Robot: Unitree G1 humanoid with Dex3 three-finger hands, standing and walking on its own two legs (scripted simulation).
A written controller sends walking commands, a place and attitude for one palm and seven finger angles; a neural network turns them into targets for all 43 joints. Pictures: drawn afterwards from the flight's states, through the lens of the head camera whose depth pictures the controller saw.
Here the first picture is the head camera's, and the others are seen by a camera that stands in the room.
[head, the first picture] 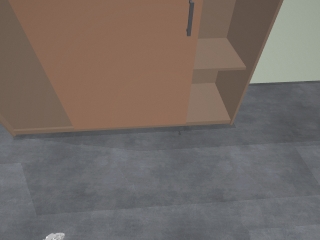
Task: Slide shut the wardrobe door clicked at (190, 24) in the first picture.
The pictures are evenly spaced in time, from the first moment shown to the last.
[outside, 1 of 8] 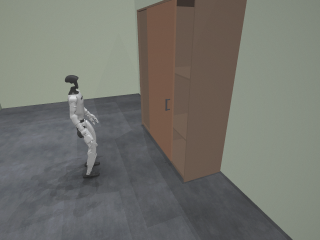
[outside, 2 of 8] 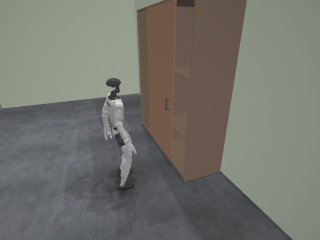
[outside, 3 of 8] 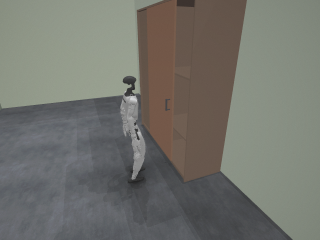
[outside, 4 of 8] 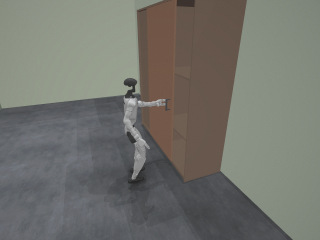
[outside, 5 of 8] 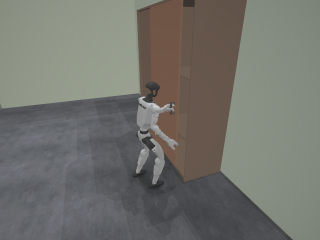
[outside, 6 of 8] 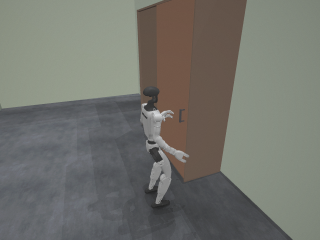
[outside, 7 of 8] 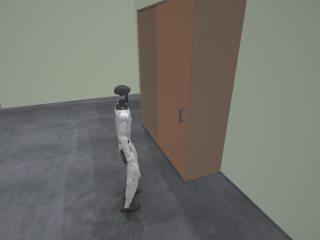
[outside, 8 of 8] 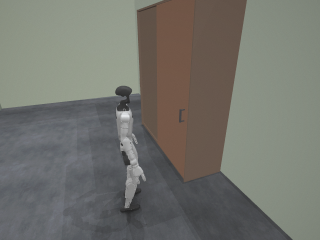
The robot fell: no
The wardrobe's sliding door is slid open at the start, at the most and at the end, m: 0.38 0.39 0.00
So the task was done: yes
